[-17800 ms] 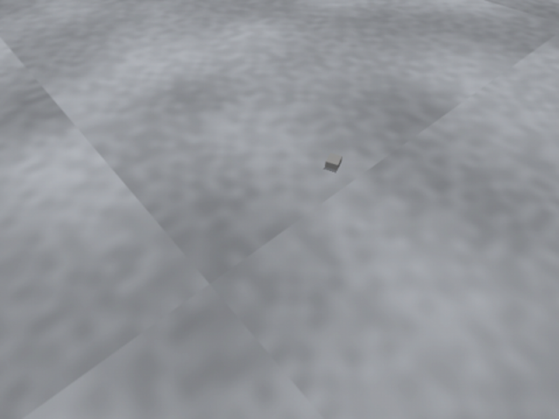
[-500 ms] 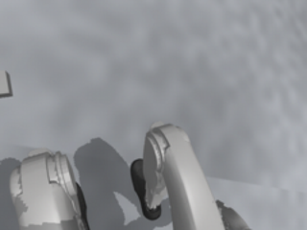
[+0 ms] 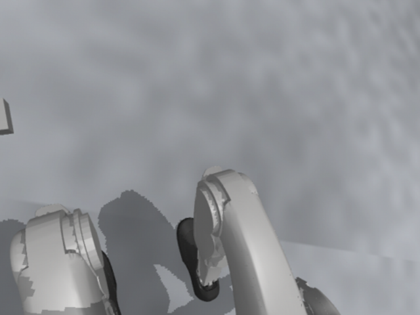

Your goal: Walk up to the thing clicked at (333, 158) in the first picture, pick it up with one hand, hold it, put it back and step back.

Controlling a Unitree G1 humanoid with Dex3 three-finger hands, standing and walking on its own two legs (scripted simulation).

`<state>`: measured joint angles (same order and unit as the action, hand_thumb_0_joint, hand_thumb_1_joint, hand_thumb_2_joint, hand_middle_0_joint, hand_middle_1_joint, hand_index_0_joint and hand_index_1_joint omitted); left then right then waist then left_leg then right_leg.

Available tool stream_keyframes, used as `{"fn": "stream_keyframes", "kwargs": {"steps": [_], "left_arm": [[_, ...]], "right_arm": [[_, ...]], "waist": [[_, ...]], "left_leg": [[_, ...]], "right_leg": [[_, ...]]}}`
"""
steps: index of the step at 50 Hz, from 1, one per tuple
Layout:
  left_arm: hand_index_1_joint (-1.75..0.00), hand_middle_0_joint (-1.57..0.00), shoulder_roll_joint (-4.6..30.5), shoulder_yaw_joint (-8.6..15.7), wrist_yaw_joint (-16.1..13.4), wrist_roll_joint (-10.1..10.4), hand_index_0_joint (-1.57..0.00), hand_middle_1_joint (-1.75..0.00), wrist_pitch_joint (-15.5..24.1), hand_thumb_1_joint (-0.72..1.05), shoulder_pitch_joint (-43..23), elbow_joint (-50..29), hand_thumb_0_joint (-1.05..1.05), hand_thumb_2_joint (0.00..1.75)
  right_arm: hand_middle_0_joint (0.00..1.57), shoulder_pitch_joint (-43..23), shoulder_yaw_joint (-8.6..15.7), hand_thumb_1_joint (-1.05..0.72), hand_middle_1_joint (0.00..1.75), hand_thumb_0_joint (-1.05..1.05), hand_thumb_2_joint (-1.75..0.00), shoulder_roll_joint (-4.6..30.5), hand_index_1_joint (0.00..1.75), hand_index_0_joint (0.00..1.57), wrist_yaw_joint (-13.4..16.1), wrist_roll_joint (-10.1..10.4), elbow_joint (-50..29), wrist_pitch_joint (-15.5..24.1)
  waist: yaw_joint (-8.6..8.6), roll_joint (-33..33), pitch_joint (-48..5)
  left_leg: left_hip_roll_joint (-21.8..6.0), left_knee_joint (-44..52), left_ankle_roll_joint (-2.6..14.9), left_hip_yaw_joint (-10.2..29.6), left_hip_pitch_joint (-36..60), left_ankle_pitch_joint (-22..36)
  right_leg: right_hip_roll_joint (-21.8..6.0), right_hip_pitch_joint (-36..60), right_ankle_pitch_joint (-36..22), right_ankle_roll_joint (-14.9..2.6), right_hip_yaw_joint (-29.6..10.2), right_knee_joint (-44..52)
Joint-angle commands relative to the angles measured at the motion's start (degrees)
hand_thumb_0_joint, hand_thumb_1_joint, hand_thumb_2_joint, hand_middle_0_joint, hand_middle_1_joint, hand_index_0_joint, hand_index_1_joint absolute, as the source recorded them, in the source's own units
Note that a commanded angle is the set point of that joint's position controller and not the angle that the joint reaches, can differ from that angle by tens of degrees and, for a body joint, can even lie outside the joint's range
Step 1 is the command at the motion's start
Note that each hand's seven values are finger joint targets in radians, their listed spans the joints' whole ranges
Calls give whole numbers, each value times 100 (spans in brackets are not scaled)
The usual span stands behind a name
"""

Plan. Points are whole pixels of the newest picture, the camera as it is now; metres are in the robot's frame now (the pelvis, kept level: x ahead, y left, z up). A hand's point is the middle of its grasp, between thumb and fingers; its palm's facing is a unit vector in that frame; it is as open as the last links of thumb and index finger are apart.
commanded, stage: rise first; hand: left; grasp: from above
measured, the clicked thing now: out of the picture +0.51 +0.32 -0.30
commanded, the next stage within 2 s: approach in 0.36 s
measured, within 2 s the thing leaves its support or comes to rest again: neither
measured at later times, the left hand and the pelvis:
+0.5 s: hand out of the picture +0.47 +0.36 -0.17, palm faces -0.45 -0.06 -0.89, open 12.5 cm; pelvis +0.00 +0.00 +0.00, yaw +0 degrees
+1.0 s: hand out of the picture +0.52 +0.28 -0.16, palm faces -0.37 -0.02 -0.93, open 12.5 cm; pelvis +0.00 +0.00 +0.00, yaw +0 degrees
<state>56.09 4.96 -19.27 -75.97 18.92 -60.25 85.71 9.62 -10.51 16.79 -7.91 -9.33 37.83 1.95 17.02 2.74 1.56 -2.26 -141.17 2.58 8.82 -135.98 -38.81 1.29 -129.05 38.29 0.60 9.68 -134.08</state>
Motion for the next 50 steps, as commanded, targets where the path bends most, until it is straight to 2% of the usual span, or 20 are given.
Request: {"fn": "stream_keyframes", "kwargs": {"steps": [1,2,3,4,8,11,15,16,17,20,21,25,26,31,34,37,39,43,47,50], "left_arm": [[-67,-37,1458,159,-104,161,-35,-65,-63,-24,-1539,-748,0,77],[-66,-38,1570,216,-95,166,-36,-65,-50,-23,-1584,-842,0,76],[-66,-38,1468,183,-73,213,-36,-64,-50,-23,-1500,-801,0,76],[-66,-38,1340,135,-43,224,-36,-64,-37,-23,-1511,-735,0,75],[-67,-37,1501,172,-37,198,-35,-65,104,-24,-1646,-852,0,77],[-67,-37,1681,296,-103,124,-34,-64,174,-25,-1775,-1110,0,77],[-68,-35,1491,208,-177,72,-33,-66,151,-27,-1758,-1021,0,79],[-68,-36,1580,233,-200,65,-33,-65,149,-27,-1828,-1055,0,78],[-68,-36,1500,233,-207,48,-33,-65,99,-27,-1691,-829,0,78],[-66,-38,1591,283,-215,51,-35,-63,32,-25,-1726,-1053,0,78],[-67,-37,1527,211,-191,58,-35,-64,-2,-25,-1693,-968,0,77],[-72,-35,1395,144,-102,123,-34,-70,-92,-27,-1728,-993,0,77],[-73,-35,1227,58,-69,205,-33,-71,-100,-27,-1774,-955,0,77],[-75,-34,600,-362,56,340,-33,-74,-34,-27,-2095,-917,0,77],[-77,-33,662,-426,-31,311,-33,-76,25,-27,-2538,-1082,0,77],[-77,-33,690,-413,-265,210,-32,-77,-17,-28,-2657,-867,0,77],[-76,-33,1016,-228,-460,10,-33,-76,-135,-26,-2685,-862,0,77],[-74,-34,1127,12,-779,-135,-33,-73,-506,-27,-2503,-767,0,77],[-71,-35,1184,104,-839,69,-34,-70,-949,-26,-2174,-590,0,76],[-71,-35,1238,103,-606,301,-34,-70,-1192,-26,-1848,-343,0,76]], "right_arm": [[20,1132,518,-90,30,0,-90,1579,30,20,50,26,-5,-15],[20,1148,510,-89,30,0,-90,1605,30,20,52,20,-28,-18],[20,1136,502,-90,30,0,-90,1576,30,20,50,18,-18,-27],[20,1147,518,-90,30,0,-90,1598,30,20,46,0,-24,-22],[20,1124,491,-90,30,0,-90,1605,30,20,58,-15,-14,-33],[20,1151,493,-90,30,0,-90,1606,30,20,56,-25,-19,-39],[20,1152,508,-90,30,0,-90,1592,30,20,42,-34,0,-24],[20,1136,506,-90,30,0,-90,1597,30,20,44,-30,-8,-31],[20,1173,527,-90,30,0,-90,1648,30,20,46,-32,-7,-23],[20,1120,539,-90,30,0,-90,1649,30,20,40,-15,-64,-31],[20,1090,545,-90,30,0,-90,1633,30,20,42,2,-76,-34],[20,1131,540,-90,30,0,-90,1603,30,20,34,13,-76,-45],[20,1122,550,-90,30,0,-90,1586,30,20,33,22,-67,-47],[20,1331,518,-90,30,0,-90,1580,30,20,45,-2,53,3],[20,1397,488,-90,30,0,-90,1585,30,20,68,-28,94,30],[20,1409,441,-90,30,0,-90,1556,30,20,77,-49,49,50],[20,1435,419,-90,30,0,-90,1570,30,20,83,-60,6,46],[20,1342,406,-90,30,0,-89,1608,30,20,63,-20,-137,72],[20,1240,357,-90,30,0,-89,1597,30,20,56,67,-245,101],[20,1201,328,-90,30,0,-89,1542,30,20,65,159,-236,88]], "waist": [[1,-2323,-3789],[2,-2357,-3802],[-68,-2354,-3845],[50,-2282,-3741],[46,-2238,-3639],[-2,-2444,-3908],[16,-2634,-3858],[23,-2652,-3897],[62,-2562,-3721],[-58,-2825,-3903],[-74,-2852,-3905],[18,-2691,-3799],[71,-2488,-3832],[461,-2098,-3499],[485,-2288,-3728],[443,-2570,-3805],[330,-2843,-4093],[212,-3189,-4245],[84,-2809,-4368],[38,-2177,-4120]], "left_leg": [[97,1434,-88,-237,3101,1170],[104,1435,-95,-237,3110,1218],[94,1434,-91,-243,3197,1262],[96,1395,-91,-224,3201,1235],[103,1368,-90,-252,2991,962],[98,1350,-121,-249,3195,1136],[73,1408,-150,-156,3553,1297],[71,1387,-134,-192,3470,1290],[96,1435,-156,-131,3465,1247],[85,1569,-185,-95,3628,1276],[68,1576,-187,-94,3626,1238],[89,1525,-139,-186,3408,1217],[76,1482,-110,-168,3351,1158],[90,1361,-75,-202,2959,941],[76,1334,-106,-196,3119,1008],[64,1385,-141,-193,3299,1042],[71,1412,-161,-225,3490,1275],[84,1601,-182,-247,3633,1505],[87,1479,-60,-397,3264,1565],[118,1419,57,-519,2535,1257]], "right_leg": [[243,1762,-1320,-262,182,1244],[231,1824,-1340,-256,188,1247],[233,1810,-1358,-254,178,1242],[236,1723,-1315,-264,198,1257],[245,1772,-1119,-264,175,1302],[254,1843,-1219,-278,181,1271],[238,1549,-1301,-294,216,1178],[255,1594,-1316,-285,222,1199],[225,1476,-1261,-302,246,1175],[210,1454,-1266,-312,264,1113],[213,1391,-1255,-320,254,1096],[210,1539,-1307,-285,218,1199],[221,1511,-1292,-280,213,1226],[244,1638,-1192,-232,224,1390],[251,1695,-1269,-228,221,1340],[273,1643,-1308,-252,230,1273],[287,1714,-1489,-271,236,1215],[260,1672,-1674,-315,232,1121],[306,1993,-1827,-276,99,1242],[329,2392,-1640,-202,-58,1400]]}}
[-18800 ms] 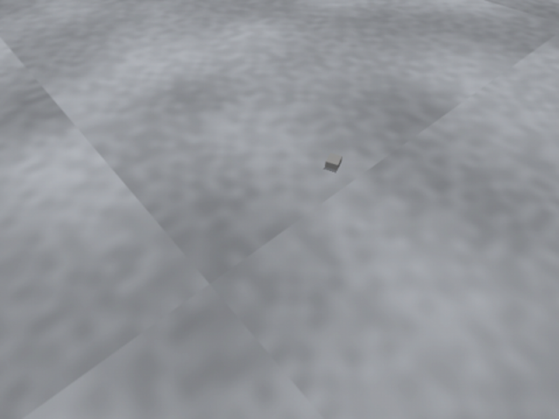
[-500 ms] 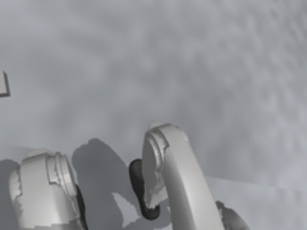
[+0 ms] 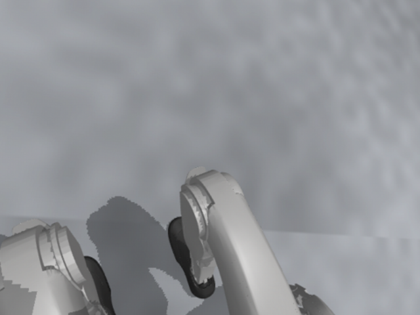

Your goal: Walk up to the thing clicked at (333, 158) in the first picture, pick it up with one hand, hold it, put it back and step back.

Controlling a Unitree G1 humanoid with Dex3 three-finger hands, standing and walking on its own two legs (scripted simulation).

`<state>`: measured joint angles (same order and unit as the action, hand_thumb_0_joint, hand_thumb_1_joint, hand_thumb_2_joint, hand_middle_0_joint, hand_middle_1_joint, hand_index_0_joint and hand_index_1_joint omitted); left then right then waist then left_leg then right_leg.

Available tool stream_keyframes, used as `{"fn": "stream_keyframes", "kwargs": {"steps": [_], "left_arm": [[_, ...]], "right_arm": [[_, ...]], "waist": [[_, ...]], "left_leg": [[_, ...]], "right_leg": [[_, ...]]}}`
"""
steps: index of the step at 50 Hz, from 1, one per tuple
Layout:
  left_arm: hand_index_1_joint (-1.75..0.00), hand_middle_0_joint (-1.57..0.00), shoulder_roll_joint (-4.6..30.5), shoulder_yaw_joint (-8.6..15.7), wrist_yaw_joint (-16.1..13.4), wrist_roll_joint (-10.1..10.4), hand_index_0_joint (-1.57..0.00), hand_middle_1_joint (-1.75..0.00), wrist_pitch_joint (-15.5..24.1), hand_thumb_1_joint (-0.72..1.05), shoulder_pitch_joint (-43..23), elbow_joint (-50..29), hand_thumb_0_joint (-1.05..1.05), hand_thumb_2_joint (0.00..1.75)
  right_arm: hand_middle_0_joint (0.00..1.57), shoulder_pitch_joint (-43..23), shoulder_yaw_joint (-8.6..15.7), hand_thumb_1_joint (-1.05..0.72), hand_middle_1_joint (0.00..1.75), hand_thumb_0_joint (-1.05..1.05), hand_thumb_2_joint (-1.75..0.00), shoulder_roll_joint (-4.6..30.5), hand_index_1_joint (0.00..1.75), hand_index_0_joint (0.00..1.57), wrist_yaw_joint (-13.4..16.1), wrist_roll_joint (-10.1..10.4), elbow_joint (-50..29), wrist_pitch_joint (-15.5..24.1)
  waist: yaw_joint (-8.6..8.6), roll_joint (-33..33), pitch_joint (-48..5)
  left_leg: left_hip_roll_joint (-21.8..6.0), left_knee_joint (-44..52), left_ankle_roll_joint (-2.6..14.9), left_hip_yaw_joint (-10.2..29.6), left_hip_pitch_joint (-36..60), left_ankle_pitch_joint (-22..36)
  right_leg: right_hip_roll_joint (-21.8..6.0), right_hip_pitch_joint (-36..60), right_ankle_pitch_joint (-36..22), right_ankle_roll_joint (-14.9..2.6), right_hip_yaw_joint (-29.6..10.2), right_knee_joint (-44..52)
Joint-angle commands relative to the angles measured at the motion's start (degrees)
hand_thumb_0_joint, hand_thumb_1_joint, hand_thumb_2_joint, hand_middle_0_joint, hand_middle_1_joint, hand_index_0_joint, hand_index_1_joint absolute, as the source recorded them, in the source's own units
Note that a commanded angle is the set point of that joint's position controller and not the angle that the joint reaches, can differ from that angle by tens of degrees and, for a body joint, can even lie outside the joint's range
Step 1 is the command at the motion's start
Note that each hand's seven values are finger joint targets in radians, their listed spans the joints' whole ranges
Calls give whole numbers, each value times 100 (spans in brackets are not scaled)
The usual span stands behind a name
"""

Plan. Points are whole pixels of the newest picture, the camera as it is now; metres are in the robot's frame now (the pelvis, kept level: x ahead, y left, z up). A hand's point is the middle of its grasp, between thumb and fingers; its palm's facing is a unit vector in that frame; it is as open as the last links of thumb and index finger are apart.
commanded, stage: approach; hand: left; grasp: from above
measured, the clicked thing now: out of the picture +0.51 +0.33 -0.30
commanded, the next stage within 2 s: rest palm in 0.16 s
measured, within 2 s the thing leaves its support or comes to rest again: neither
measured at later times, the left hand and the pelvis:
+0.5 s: hand out of the picture +0.47 +0.33 -0.21, palm faces -0.50 -0.10 -0.86, open 12.8 cm; pelvis +0.00 +0.01 +0.00, yaw -1 degrees
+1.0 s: hand out of the picture +0.49 +0.31 -0.25, palm faces -0.50 -0.11 -0.86, open 12.8 cm; pelvis +0.00 +0.00 -0.02, yaw -2 degrees
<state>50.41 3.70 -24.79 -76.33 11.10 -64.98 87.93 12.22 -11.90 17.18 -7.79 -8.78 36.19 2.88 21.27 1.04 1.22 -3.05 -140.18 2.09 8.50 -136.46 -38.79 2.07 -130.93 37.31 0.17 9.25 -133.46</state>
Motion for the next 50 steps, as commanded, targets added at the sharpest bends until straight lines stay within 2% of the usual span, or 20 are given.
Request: {"fn": "stream_keyframes", "kwargs": {"steps": [1,5,8,12,15,19,21,24,27,32,33,35,36,37,40,43,44,45,46,50], "left_arm": [[-73,-34,1840,208,75,410,-33,-73,-454,-26,-1256,-429,0,75],[-76,-32,1741,36,721,723,-32,-77,-377,-26,-1195,-417,0,75],[-78,-32,1719,-26,1113,804,-33,-79,-51,-26,-1460,-706,0,75],[-77,-34,1878,7,1240,725,-35,-79,673,-23,-1750,-1113,0,72],[-78,-30,1880,-50,1091,506,-31,-79,1135,-27,-1768,-1425,0,74],[-80,-26,1503,-299,565,219,-25,-79,1259,-34,-1535,-879,0,82],[-78,-27,1663,-189,260,71,-26,-77,1216,-32,-1669,-637,0,82],[-72,-31,1941,-36,-185,-173,-30,-70,1123,-27,-1862,-614,0,79],[-71,-32,1884,-65,-564,-337,-31,-69,988,-26,-1871,-367,0,77],[-72,-31,1873,-30,-988,-381,-30,-71,573,-26,-1835,201,0,76],[-72,-31,2041,17,-1037,-359,-30,-70,488,-27,-1960,119,0,77],[-73,-30,1873,-50,-1004,-308,-30,-73,285,-26,-1910,344,0,77],[-74,-31,2075,47,-1011,-195,-30,-73,217,-26,-1981,259,0,76],[-75,-30,1960,13,-947,-202,-29,-74,125,-26,-1834,436,0,76],[-76,-29,1947,-12,-670,84,-29,-77,-19,-26,-1769,475,0,75],[-76,-29,2466,291,-412,243,-29,-77,-59,-26,-1562,382,0,75],[-76,-30,2444,223,-329,299,-30,-76,-37,-26,-1507,287,0,75],[-75,-29,2355,174,-256,323,-29,-75,6,-28,-1547,192,0,77],[-77,-28,2748,487,-221,311,-29,-77,17,-27,-1257,380,0,75],[-77,-28,2817,410,-40,358,-27,-76,274,-31,-1308,-248,0,78]], "right_arm": [[20,907,470,-90,30,0,-89,1494,30,20,59,117,-72,-12],[20,815,472,-90,30,0,-89,1522,30,20,124,152,-10,-48],[20,922,434,-90,30,0,-89,1644,30,20,191,93,40,-82],[20,1080,432,-91,30,0,-90,1711,30,20,223,-64,141,-124],[20,1034,431,-90,30,0,-90,1712,30,20,230,-155,140,-171],[20,878,361,-90,30,0,-90,1704,30,20,153,-232,127,-267],[20,865,326,-90,30,0,-90,1789,30,20,122,-261,147,-240],[20,810,315,-89,30,0,-90,1827,30,20,64,-307,131,-169],[20,734,238,-89,30,0,-90,1784,30,20,19,-385,119,-42],[20,676,204,-89,30,0,-90,1850,30,20,-66,-422,84,244],[20,674,184,-89,30,0,-90,1873,30,20,-72,-408,79,278],[20,713,150,-89,30,0,-90,1876,30,20,-104,-405,23,380],[20,701,138,-90,30,0,-90,1889,30,20,-106,-375,16,403],[20,772,134,-90,30,0,-90,1900,30,20,-121,-363,12,457],[20,769,87,-90,30,0,-90,1934,30,20,-150,-312,-23,576],[20,722,43,-90,30,0,-90,2046,30,20,-107,-250,-234,592],[20,636,33,-90,30,0,-90,2004,30,20,-90,-230,-271,581],[20,654,11,-90,30,0,-90,2042,30,20,-70,-243,-275,579],[20,718,23,-90,30,0,-90,2100,30,20,-46,-251,-192,541],[20,662,-55,-90,30,0,-90,2020,30,20,5,-264,-355,389]], "waist": [[-379,-1854,-3964],[-177,-1235,-3539],[8,-1038,-3189],[45,-1541,-3434],[-49,-2127,-3818],[-32,-2580,-3520],[77,-2700,-3253],[78,-3014,-3375],[199,-2893,-3393],[312,-2845,-3086],[270,-2794,-3203],[384,-2670,-3079],[282,-2581,-3230],[359,-2496,-3106],[334,-2405,-3026],[257,-2047,-3216],[160,-2109,-3323],[204,-2198,-3285],[200,-2101,-3219],[156,-2202,-3513]], "left_leg": [[186,1307,131,-484,2346,1098],[175,1231,177,-377,1903,604],[196,1143,139,-329,1869,497],[175,1013,-17,-254,2520,694],[128,1045,-111,-146,3290,956],[81,1237,-179,69,3815,1370],[83,1281,-206,181,3931,1563],[30,1323,-242,264,4223,1917],[44,1166,-156,130,4019,1827],[46,1154,-147,40,3519,1324],[39,1126,-124,4,3422,1302],[66,1045,-80,-68,3212,1138],[45,1029,-63,-77,3115,1164],[75,1003,-42,-76,3011,1060],[54,959,-19,-54,2905,980],[74,930,39,-66,2639,950],[58,918,20,-75,2665,1003],[59,908,-25,-51,2749,1120],[53,895,-16,-35,2717,1067],[24,798,-8,-87,2744,1329]], "right_leg": [[266,2634,-1395,-141,-62,1380],[266,2654,-754,-135,-164,1442],[215,2542,-541,-177,-76,1528],[202,2424,-682,-216,73,1475],[222,2230,-889,-250,221,1348],[224,1707,-1117,-262,456,1085],[192,1466,-1247,-259,546,967],[167,1381,-1552,-221,590,768],[213,1612,-1695,-182,549,789],[223,1562,-1503,-185,506,804],[267,1688,-1527,-188,483,889],[262,1722,-1452,-176,428,909],[300,1873,-1495,-169,412,991],[246,1803,-1397,-170,406,925],[272,1866,-1306,-163,393,960],[257,2346,-1244,-127,338,1038],[271,2421,-1260,-151,326,1035],[269,2355,-1310,-195,368,1011],[270,2450,-1259,-174,372,1027],[301,2939,-1558,-155,293,1084]]}}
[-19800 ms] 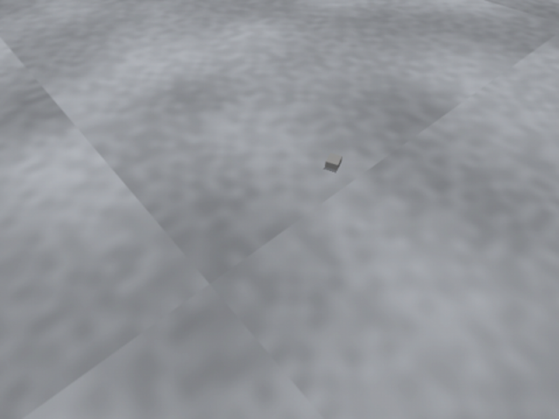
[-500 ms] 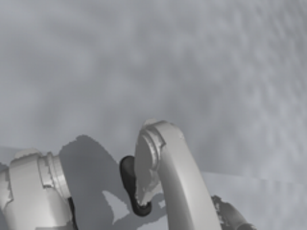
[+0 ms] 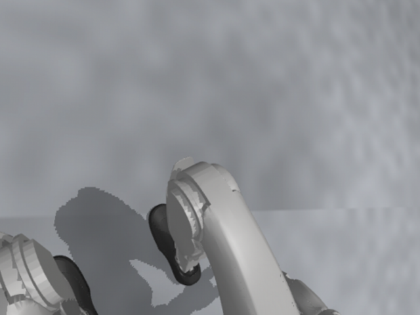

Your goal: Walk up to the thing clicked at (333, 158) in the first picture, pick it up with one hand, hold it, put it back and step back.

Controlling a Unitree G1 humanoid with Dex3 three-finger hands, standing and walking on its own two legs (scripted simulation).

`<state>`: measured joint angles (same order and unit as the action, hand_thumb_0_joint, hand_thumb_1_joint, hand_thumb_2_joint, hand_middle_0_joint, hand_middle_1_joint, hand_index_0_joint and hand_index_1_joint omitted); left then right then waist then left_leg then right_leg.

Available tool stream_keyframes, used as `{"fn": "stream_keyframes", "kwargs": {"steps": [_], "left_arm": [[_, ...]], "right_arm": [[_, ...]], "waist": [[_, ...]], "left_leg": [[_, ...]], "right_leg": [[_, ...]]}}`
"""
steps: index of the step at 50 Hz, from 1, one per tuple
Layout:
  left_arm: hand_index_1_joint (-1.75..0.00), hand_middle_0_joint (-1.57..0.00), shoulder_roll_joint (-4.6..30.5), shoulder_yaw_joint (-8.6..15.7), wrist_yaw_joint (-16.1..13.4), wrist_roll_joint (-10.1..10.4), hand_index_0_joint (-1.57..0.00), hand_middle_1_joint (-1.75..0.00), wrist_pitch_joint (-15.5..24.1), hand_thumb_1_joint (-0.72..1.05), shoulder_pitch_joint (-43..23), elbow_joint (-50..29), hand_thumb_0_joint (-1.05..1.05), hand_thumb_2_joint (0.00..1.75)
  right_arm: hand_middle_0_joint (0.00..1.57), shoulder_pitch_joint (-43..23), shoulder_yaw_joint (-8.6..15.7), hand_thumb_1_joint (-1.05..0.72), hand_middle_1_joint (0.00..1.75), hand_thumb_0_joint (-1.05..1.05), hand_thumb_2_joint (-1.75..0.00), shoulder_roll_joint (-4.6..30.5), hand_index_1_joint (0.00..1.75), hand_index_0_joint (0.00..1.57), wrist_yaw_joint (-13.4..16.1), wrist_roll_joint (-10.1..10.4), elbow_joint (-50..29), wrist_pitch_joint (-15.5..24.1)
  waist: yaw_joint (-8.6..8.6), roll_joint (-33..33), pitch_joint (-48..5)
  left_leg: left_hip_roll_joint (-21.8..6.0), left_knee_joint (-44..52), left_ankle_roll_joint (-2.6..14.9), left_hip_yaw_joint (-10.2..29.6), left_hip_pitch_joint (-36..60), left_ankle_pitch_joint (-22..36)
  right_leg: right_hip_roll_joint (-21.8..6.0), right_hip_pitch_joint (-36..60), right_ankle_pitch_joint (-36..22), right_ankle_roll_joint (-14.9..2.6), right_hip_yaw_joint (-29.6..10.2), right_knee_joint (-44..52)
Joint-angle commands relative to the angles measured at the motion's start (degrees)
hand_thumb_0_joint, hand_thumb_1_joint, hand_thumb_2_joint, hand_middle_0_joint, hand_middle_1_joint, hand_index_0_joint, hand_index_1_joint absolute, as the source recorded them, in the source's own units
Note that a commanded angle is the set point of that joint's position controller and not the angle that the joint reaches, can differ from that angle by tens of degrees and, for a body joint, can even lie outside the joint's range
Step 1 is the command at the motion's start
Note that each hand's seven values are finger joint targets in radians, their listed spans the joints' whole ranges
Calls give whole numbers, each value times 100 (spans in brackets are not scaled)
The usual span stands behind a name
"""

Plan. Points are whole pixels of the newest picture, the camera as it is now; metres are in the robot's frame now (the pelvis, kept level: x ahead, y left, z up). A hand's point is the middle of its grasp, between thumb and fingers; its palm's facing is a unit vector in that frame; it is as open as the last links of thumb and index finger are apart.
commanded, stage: rest palm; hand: left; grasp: from above
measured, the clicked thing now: out of the picture +0.49 +0.35 -0.29
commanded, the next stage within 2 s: none
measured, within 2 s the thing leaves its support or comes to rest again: neither
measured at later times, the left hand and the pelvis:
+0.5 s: hand out of the picture +0.47 +0.34 -0.24, palm faces -0.46 -0.10 -0.88, open 12.7 cm; pelvis +0.00 +0.01 +0.00, yaw -1 degrees
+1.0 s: hand out of the picture +0.47 +0.33 -0.24, palm faces -0.50 -0.12 -0.86, open 12.2 cm; pelvis +0.00 +0.00 +0.00, yaw -2 degrees
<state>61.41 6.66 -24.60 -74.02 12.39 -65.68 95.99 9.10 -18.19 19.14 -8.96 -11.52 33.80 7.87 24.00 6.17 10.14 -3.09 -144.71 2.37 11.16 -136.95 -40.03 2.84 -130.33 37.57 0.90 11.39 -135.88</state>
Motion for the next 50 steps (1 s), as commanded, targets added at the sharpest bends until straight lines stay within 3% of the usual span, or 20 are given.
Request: {"fn": "stream_keyframes", "kwargs": {"steps": [1,3,6,7,10,13,16,17,18,22,28,35,41,42,43,44,46,47,48,50], "left_arm": [[-77,-27,1589,-24,-50,137,-27,-76,236,-31,-1365,-1263,0,79],[-76,-27,1775,185,-63,72,-26,-75,333,-31,-1018,-892,0,79],[-74,-30,1763,148,-89,-19,-28,-72,542,-30,-1053,-1088,0,79],[-74,-30,1706,47,-94,-34,-28,-72,618,-30,-1270,-1370,0,79],[-75,-29,1412,-85,-188,-67,-27,-73,686,-30,-1024,-914,0,79],[-74,-30,1384,-207,-325,-145,-28,-72,772,-29,-1480,-1351,0,78],[-74,-31,1203,-382,-482,-167,-30,-73,750,-27,-1334,-963,0,77],[-74,-30,1343,-264,-573,-198,-29,-73,749,-26,-1381,-929,0,77],[-74,-30,1137,-485,-607,-235,-30,-73,752,-26,-1539,-1081,0,76],[-74,-31,1119,-475,-816,-299,-32,-74,601,-22,-1411,-577,0,72],[-74,-33,1235,-356,-999,-280,-34,-75,315,-19,-1668,-552,0,69],[-75,-32,1478,-293,-814,-115,-34,-76,86,-19,-1746,-582,0,69],[-74,-33,1600,-192,-503,56,-34,-75,71,-18,-1218,-333,0,68],[-73,-34,1668,-136,-463,67,-35,-74,86,-17,-1168,-305,0,68],[-73,-34,1466,-348,-379,112,-35,-75,146,-18,-1387,-590,0,68],[-73,-34,1716,-116,-371,102,-35,-74,143,-18,-1146,-343,0,68],[-72,-34,1623,-286,-303,176,-35,-73,282,-18,-1403,-805,0,68],[-72,-34,1856,-108,-339,140,-35,-73,301,-18,-1199,-627,0,68],[-73,-34,1682,-271,-306,129,-34,-73,378,-18,-1342,-819,0,69],[-72,-34,1764,-197,-321,87,-35,-74,448,-17,-1089,-537,0,67]], "right_arm": [[20,902,552,-90,30,0,-90,1805,30,20,127,8,-131,-123],[20,1080,581,-90,30,0,-90,1982,30,20,150,-30,-35,-176],[20,1059,515,-90,30,0,-90,1910,30,20,162,-93,-36,-242],[20,1039,539,-90,30,0,-90,1857,30,20,143,-111,-16,-249],[20,943,494,-90,30,0,-90,1868,30,20,94,-170,-15,-239],[20,913,578,-90,30,0,-90,1890,30,20,75,-185,32,-222],[20,804,527,-90,30,0,-90,1860,30,20,6,-196,118,-179],[20,853,510,-90,30,0,-90,1881,30,20,11,-185,145,-182],[20,843,525,-90,30,0,-90,1840,30,20,1,-181,184,-175],[20,758,533,-90,30,0,-90,1919,30,20,-57,-175,215,-69],[20,794,519,-90,30,0,-90,1949,30,20,-92,-159,112,98],[20,864,425,-91,30,0,-90,1951,30,20,-55,-80,55,195],[20,780,395,-91,30,0,-90,1963,30,20,3,-60,1,133],[20,826,376,-90,30,0,-90,1998,30,20,12,-51,-10,113],[20,785,343,-90,30,0,-90,1937,30,20,-1,-46,-64,106],[20,850,342,-90,30,0,-90,1997,30,20,25,-59,-11,71],[20,770,321,-90,30,0,-90,1946,30,20,28,-39,-109,43],[20,826,319,-90,30,0,-90,1988,30,20,49,-71,-26,5],[20,780,314,-90,30,0,-90,1970,30,20,54,-71,-83,-16],[20,830,302,-90,30,0,-90,2001,30,20,61,-91,-23,-57]], "waist": [[-139,-2823,-4461],[27,-2681,-3988],[17,-2831,-3906],[-4,-3094,-4127],[91,-3006,-3698],[76,-3334,-4061],[114,-3260,-3808],[119,-3237,-3880],[108,-3337,-3804],[143,-3280,-3497],[204,-3151,-3724],[139,-3191,-3904],[51,-2946,-3847],[107,-2879,-3713],[147,-2888,-3712],[137,-2737,-3730],[103,-2789,-3794],[47,-2788,-3971],[85,-2747,-3889],[121,-2772,-3857]], "left_leg": [[11,1244,-63,-324,2937,1528],[18,1150,-86,-288,2849,1558],[-10,1157,-115,-213,3127,1715],[-43,1237,-118,-205,3331,1739],[-57,1229,-158,-108,3350,1601],[-86,1348,-191,-16,3753,1695],[-95,1341,-182,6,3624,1678],[-90,1396,-196,33,3593,1719],[-80,1380,-190,-12,3575,1751],[-87,1478,-225,81,3501,1675],[-73,1479,-196,46,3353,1439],[-47,1399,-140,-80,3143,1280],[-63,1358,-119,-105,2962,1240],[-60,1369,-122,-86,2886,1223],[-67,1284,-94,-130,2861,1302],[-56,1312,-89,-114,2844,1304],[-64,1250,-78,-158,2780,1350],[-74,1282,-87,-141,2911,1413],[-85,1196,-88,-146,2830,1485],[-86,1232,-99,-102,2951,1515]], "right_leg": [[240,2764,-1616,-260,109,1308],[229,2585,-1587,-277,188,1321],[244,2454,-1594,-290,264,1342],[263,2560,-1655,-258,230,1317],[253,2157,-1451,-280,374,1247],[262,2106,-1550,-254,411,1170],[289,2041,-1588,-233,450,1134],[293,2114,-1640,-224,487,1138],[305,2019,-1700,-238,462,1121],[280,1729,-1648,-236,519,1045],[260,1897,-1626,-223,464,1072],[269,2121,-1518,-233,354,1136],[303,2395,-1444,-222,329,1227],[292,2353,-1409,-218,350,1213],[313,2435,-1514,-208,285,1237],[301,2508,-1513,-196,338,1280],[313,2650,-1563,-195,275,1297],[325,2803,-1603,-197,302,1323],[344,2727,-1669,-206,308,1313],[338,2726,-1642,-209,345,1300]]}}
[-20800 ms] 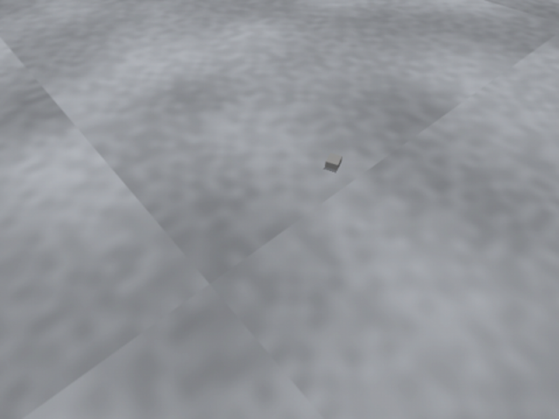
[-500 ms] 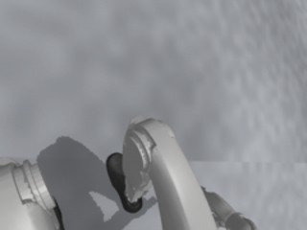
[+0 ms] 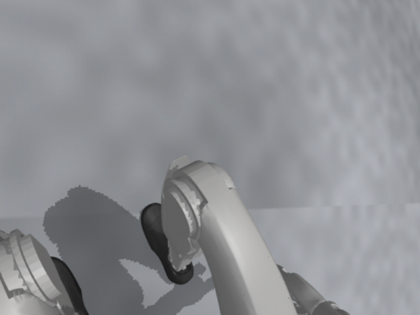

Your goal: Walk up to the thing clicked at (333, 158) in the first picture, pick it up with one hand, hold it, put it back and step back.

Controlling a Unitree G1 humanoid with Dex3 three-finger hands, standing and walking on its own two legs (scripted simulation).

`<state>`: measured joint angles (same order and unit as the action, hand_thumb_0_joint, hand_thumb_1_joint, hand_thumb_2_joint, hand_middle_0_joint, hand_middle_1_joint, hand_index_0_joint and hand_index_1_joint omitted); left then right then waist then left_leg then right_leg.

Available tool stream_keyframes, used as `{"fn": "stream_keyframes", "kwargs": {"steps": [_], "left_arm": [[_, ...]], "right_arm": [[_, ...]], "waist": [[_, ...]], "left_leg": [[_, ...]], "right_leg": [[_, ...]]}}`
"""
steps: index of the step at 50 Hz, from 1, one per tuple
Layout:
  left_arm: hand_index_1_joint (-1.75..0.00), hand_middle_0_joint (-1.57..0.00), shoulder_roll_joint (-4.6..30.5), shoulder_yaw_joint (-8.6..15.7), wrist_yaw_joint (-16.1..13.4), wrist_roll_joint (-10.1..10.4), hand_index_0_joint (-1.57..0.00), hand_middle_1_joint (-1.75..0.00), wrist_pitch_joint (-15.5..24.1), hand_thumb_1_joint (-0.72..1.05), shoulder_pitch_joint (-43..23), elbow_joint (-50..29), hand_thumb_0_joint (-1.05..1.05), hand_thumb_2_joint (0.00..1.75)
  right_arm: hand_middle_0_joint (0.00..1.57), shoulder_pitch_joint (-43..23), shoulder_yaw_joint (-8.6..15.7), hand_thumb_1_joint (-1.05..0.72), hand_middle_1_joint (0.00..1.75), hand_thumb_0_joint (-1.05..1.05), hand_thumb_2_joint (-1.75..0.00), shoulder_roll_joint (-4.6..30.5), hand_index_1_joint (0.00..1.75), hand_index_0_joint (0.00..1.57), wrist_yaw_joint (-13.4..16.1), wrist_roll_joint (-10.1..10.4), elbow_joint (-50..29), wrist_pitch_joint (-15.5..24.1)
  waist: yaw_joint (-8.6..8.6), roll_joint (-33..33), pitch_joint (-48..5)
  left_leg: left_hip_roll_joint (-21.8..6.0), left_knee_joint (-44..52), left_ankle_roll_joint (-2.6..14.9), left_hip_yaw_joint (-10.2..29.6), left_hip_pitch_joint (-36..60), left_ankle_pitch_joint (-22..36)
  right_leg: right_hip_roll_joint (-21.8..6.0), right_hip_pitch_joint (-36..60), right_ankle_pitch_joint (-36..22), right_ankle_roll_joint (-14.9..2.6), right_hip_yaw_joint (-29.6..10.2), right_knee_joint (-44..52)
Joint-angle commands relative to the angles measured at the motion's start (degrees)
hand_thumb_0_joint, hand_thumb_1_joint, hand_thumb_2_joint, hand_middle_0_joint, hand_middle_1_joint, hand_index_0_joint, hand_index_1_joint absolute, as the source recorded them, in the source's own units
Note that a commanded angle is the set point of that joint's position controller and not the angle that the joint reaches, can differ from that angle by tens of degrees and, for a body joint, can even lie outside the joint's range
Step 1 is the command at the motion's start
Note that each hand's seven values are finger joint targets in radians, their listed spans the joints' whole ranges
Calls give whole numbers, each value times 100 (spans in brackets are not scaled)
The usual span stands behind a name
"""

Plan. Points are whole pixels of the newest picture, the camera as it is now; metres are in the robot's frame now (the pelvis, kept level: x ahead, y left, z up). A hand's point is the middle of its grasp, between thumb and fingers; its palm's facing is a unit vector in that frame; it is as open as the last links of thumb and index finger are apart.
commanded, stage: rest palm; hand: left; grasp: from above
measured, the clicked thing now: out of the picture +0.48 +0.36 -0.29
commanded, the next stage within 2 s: close in 1.76 s
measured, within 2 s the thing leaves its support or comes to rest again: neither
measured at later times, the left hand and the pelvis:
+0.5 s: hand out of the picture +0.46 +0.35 -0.25, palm faces -0.45 -0.12 -0.88, open 11.1 cm; pelvis +0.00 +0.00 +0.00, yaw +0 degrees
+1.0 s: hand out of the picture +0.46 +0.35 -0.25, palm faces -0.48 -0.13 -0.87, open 10.8 cm; pelvis +0.00 +0.00 +0.00, yaw +0 degrees
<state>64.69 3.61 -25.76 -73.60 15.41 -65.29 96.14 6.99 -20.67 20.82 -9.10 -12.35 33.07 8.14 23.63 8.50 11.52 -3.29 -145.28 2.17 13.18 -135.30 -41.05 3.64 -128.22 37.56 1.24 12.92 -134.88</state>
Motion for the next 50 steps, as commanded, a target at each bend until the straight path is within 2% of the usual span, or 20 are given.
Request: {"fn": "stream_keyframes", "kwargs": {"steps": [1,2,4,5,6,9,12,14,17,22,25,26,27,31,34,37,39,42,46,50], "left_arm": [[-72,-34,1270,11,-200,70,-35,-73,220,-17,-1284,-827,0,67],[-71,-34,1303,29,-207,18,-35,-72,231,-17,-1105,-566,0,68],[-70,-36,1329,9,-264,-52,-37,-71,306,-14,-1270,-754,0,66],[-69,-38,1442,78,-318,-84,-38,-70,312,-14,-1199,-643,0,66],[-68,-38,1399,-8,-358,-113,-38,-69,368,-13,-1535,-1072,0,66],[-67,-39,1353,-18,-523,-152,-39,-68,365,-12,-1539,-1032,0,65],[-66,-40,1043,-168,-641,-175,-41,-67,288,-10,-1307,-532,0,64],[-67,-43,1094,-159,-690,-222,-44,-68,235,-6,-1457,-555,0,64],[-66,-45,1119,-178,-734,-226,-47,-68,144,-1,-1524,-545,0,60],[-64,-44,1042,-150,-678,-83,-47,-67,18,-1,-1491,-535,0,55],[-62,-45,1170,-119,-623,-58,-47,-65,-14,0,-1600,-652,0,54],[-63,-45,1352,-3,-632,-87,-47,-65,-38,-1,-1516,-536,0,55],[-62,-46,1355,-14,-620,-83,-48,-64,-4,0,-1717,-769,0,54],[-62,-46,1264,-50,-518,-98,-48,-64,-56,1,-1408,-487,0,55],[-62,-46,1385,75,-475,-35,-48,-65,-61,1,-1261,-422,0,54],[-60,-47,1289,-20,-391,-3,-49,-62,2,2,-1374,-599,0,52],[-61,-46,1422,20,-376,15,-48,-63,46,1,-1372,-714,0,54],[-61,-46,1275,-25,-333,60,-49,-63,105,2,-1208,-527,0,52],[-60,-47,1412,-14,-392,15,-50,-63,189,3,-1310,-664,0,52],[-59,-47,1285,-50,-444,-9,-49,-61,194,3,-1238,-565,0,53]], "right_arm": [[20,1008,589,-90,30,0,-90,1853,30,20,77,-15,31,-80],[20,981,573,-90,30,0,-90,1833,30,20,74,-25,73,-82],[20,980,569,-90,30,0,-90,1859,30,20,80,-49,33,-94],[20,957,542,-90,30,0,-90,1827,30,20,70,-53,41,-95],[20,964,570,-90,30,0,-90,1846,30,20,81,-73,54,-100],[20,931,567,-90,30,0,-90,1820,30,20,54,-80,103,-77],[20,899,597,-90,30,0,-90,1807,30,20,29,-94,180,-16],[20,938,582,-90,30,0,-90,1812,30,20,29,-101,215,8],[20,897,590,-90,30,0,-90,1824,30,20,23,-92,206,38],[20,898,603,-90,30,0,-90,1858,30,20,-24,-78,173,138],[20,923,582,-90,30,0,-90,1841,30,20,-24,-59,183,155],[20,912,574,-90,30,0,-90,1855,30,20,-18,-61,156,136],[20,897,590,-90,30,0,-90,1880,30,20,-15,-55,116,133],[20,876,548,-90,30,0,-90,1829,30,20,-7,-66,71,100],[20,933,552,-90,30,0,-90,1864,30,20,4,-54,86,80],[20,956,553,-90,30,0,-90,1879,30,20,12,-45,53,59],[20,966,516,-90,30,0,-90,1833,30,20,13,-44,53,45],[20,967,542,-90,30,0,-90,1866,30,20,25,-49,81,37],[20,950,485,-90,30,0,-90,1799,30,20,43,-89,123,-11],[20,896,504,-90,30,0,-90,1871,30,20,42,-76,96,33]], "waist": [[173,-3099,-3872],[139,-3068,-3802],[182,-3243,-3720],[128,-3235,-3743],[128,-3358,-3850],[154,-3526,-3987],[250,-3300,-3611],[288,-3329,-3635],[224,-3491,-3591],[313,-3315,-3739],[212,-3429,-3807],[210,-3422,-3911],[200,-3515,-3969],[207,-3335,-3765],[154,-3304,-3811],[224,-3168,-3740],[165,-3170,-3973],[203,-3018,-3652],[133,-3155,-3903],[229,-3216,-3672]], "left_leg": [[-64,1313,-122,-263,2885,1705],[-76,1323,-127,-228,2943,1631],[-78,1394,-152,-204,3002,1578],[-88,1450,-160,-159,3011,1473],[-96,1443,-168,-164,3131,1546],[-113,1445,-175,-154,3329,1660],[-110,1452,-168,-133,3063,1525],[-103,1445,-162,-130,3117,1591],[-98,1544,-187,-141,3104,1477],[-111,1466,-183,-81,3210,1567],[-102,1496,-194,-108,3190,1546],[-112,1476,-190,-133,3164,1581],[-102,1483,-207,-108,3189,1589],[-82,1435,-149,-222,2931,1434],[-78,1435,-150,-217,2942,1541],[-90,1390,-137,-195,2882,1543],[-86,1368,-106,-226,2983,1642],[-79,1351,-122,-236,2733,1521],[-105,1409,-113,-225,2882,1532],[-106,1406,-148,-148,3039,1555]], "right_leg": [[253,2278,-1654,-266,260,1173],[253,2190,-1548,-275,274,1156],[244,2107,-1493,-276,295,1154],[232,2135,-1435,-273,295,1124],[245,2049,-1493,-283,328,1111],[253,2071,-1613,-260,335,1065],[267,1924,-1567,-251,360,1061],[257,1903,-1620,-236,377,1084],[245,1842,-1532,-264,366,1077],[213,1872,-1625,-229,371,999],[206,1898,-1610,-254,328,995],[234,2070,-1629,-249,322,1048],[211,1927,-1616,-264,338,992],[247,2069,-1530,-251,269,1095],[245,2162,-1580,-252,286,1125],[249,2127,-1581,-252,291,1120],[270,2350,-1687,-227,262,1154],[269,2234,-1559,-244,301,1186],[292,2427,-1593,-224,283,1180],[259,2069,-1542,-236,335,1101]]}}
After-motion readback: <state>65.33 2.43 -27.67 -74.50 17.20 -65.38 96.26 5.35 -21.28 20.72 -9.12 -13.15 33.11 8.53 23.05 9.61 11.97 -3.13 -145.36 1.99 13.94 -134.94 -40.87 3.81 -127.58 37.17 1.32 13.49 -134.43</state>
